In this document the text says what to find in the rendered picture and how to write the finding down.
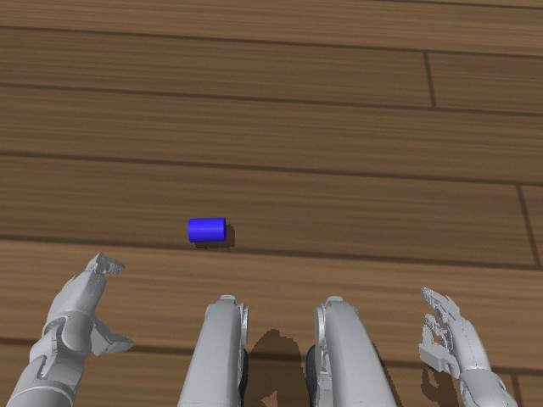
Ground can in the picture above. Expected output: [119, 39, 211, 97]
[188, 217, 227, 243]

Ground left robot hand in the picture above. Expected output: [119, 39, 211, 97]
[47, 252, 134, 356]

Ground right robot hand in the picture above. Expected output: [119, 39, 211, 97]
[418, 287, 492, 379]

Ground left robot arm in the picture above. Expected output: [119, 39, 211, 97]
[6, 311, 94, 407]

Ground right robot arm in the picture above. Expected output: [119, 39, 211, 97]
[458, 369, 518, 407]

